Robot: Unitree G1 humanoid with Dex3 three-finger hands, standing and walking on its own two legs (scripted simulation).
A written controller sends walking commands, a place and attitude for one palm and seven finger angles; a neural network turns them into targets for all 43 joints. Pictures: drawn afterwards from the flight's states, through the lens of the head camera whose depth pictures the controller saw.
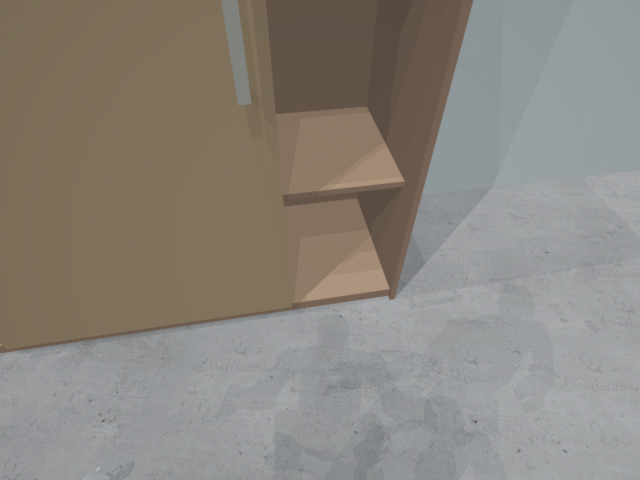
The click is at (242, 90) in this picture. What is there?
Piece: wardrobe's sliding door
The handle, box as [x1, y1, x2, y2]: [221, 0, 250, 104]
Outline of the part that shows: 221,0 238,104 248,104 250,103 250,96 237,0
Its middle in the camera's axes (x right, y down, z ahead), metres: -0.15 -0.39 +0.63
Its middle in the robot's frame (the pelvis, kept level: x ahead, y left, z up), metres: +0.76 +0.19 +0.27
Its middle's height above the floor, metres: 1.04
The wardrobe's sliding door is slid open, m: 0.37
